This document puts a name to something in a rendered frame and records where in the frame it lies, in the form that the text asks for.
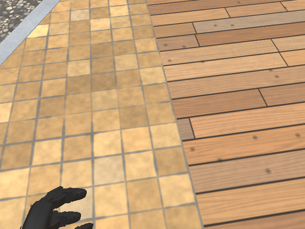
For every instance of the left robot hand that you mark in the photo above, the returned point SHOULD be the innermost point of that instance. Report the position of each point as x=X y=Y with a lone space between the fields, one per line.
x=42 y=216

